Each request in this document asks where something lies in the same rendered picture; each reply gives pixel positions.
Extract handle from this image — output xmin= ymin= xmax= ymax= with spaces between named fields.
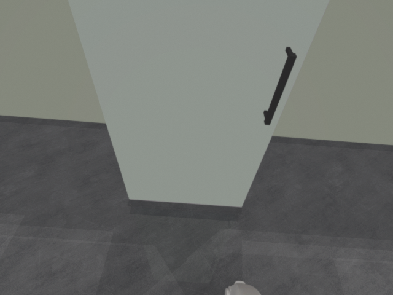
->
xmin=263 ymin=47 xmax=297 ymax=125

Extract fridge door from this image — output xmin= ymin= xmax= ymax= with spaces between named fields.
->
xmin=68 ymin=0 xmax=330 ymax=207

